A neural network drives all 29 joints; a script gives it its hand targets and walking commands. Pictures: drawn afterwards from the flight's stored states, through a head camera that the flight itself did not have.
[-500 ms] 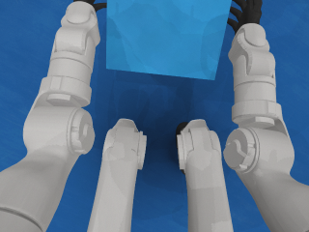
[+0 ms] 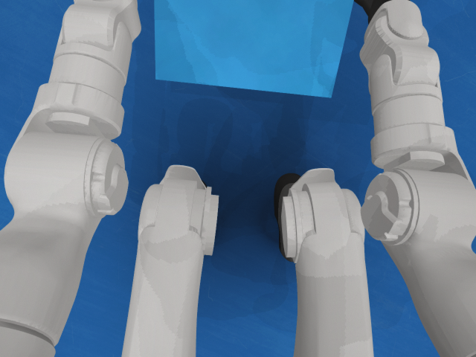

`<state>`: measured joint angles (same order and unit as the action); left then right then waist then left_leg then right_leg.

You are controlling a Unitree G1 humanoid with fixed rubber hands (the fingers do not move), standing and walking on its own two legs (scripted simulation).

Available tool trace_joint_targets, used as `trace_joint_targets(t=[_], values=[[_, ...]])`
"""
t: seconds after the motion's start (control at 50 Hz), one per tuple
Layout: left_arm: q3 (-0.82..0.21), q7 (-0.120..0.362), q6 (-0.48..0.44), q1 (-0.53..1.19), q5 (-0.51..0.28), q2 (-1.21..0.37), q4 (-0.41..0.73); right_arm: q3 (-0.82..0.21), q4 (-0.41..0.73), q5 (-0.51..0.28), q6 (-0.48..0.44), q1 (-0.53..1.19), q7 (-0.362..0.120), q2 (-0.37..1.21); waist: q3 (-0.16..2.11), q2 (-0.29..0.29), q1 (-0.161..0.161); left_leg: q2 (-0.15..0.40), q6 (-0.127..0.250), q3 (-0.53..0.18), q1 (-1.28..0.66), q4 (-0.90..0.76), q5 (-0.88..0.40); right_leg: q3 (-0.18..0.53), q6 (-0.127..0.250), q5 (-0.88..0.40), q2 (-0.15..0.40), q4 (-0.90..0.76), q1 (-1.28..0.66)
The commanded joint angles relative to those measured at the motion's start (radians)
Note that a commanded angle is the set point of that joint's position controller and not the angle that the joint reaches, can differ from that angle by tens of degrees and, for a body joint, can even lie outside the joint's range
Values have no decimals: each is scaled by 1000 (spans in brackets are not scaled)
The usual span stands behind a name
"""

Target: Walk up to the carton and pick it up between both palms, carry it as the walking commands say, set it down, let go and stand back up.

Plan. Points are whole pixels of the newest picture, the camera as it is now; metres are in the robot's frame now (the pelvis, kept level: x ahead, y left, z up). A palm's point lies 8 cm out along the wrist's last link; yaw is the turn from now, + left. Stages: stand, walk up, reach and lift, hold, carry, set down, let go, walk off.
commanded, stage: set down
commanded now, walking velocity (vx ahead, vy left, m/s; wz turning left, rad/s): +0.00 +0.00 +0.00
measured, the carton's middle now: out of the picture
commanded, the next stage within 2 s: none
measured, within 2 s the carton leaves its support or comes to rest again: rests again in 0.84 s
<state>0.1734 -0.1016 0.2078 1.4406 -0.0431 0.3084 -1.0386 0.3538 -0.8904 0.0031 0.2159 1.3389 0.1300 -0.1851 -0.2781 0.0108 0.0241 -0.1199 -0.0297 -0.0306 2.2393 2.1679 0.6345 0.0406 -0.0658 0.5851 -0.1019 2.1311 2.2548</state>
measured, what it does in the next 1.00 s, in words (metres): stands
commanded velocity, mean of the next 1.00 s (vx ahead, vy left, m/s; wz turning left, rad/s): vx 0.00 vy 0.00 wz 0.00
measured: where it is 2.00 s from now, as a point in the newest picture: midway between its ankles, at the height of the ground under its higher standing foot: (240, 233)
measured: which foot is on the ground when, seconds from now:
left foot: down 0.00-1.00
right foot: down 0.00-1.00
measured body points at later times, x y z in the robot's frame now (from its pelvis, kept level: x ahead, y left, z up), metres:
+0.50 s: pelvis -0.01 +0.00 -0.02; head +0.36 +0.01 +0.23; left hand +0.56 +0.16 -0.19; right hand +0.54 -0.17 -0.19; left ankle +0.09 +0.11 -0.35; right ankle +0.11 -0.12 -0.35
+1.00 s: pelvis +0.00 +0.00 -0.03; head +0.38 +0.01 +0.21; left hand +0.57 +0.16 -0.21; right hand +0.55 -0.17 -0.21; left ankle +0.09 +0.11 -0.35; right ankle +0.11 -0.12 -0.35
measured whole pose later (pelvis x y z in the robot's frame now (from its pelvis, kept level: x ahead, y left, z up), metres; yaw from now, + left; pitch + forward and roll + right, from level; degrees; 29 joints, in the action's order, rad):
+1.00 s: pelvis +0.00 +0.00 -0.03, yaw +0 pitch +35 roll -2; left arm 0.21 -0.02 0.17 1.51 -0.02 0.34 -1.07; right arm 0.33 -1.01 -0.03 0.18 1.45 0.05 -0.25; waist -0.42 0.02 0.02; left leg -0.07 0.01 -0.01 2.22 2.29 0.68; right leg 0.01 -0.04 0.63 -0.06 2.25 2.23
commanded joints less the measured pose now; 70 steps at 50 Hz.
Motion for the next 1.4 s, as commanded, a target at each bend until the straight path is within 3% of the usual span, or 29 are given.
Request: trace_joint_targets(t=[0.0, 0.14, 0.44, 0.92, 1.38], values=[[-297, 264, -64, 588, -117, -866, 209, -387, 148, -113, -51, 667, -262, 795, 1205, -40, 12, -5, 16, 72, -526, -140, -480, -101, 51, -487, -17, -80, -598], [-326, 255, -76, 594, -146, -861, 211, -417, 158, -150, -69, 693, -254, 791, 1212, -37, 9, -6, 21, 66, -559, -112, -517, -104, 54, -521, -16, -51, -616], [-247, 294, -55, 604, -101, -820, 86, -334, 34, -100, -46, 692, -281, 760, 918, -45, 5, 9, 41, 59, -435, -113, -328, -98, 61, -320, -5, -52, -491], [-223, 335, -39, 431, -32, -837, 31, -310, -43, -92, -44, 537, -319, 784, 760, -65, -10, 16, 49, 34, -415, -77, -406, -89, 69, -369, -11, 0, -413], [-202, 347, -31, 381, 7, -788, 3, -276, -79, -82, -49, 476, -327, 749, 674, -67, -9, 28, 53, 23, -404, -56, -390, -85, 67, -345, -8, 17, -382]])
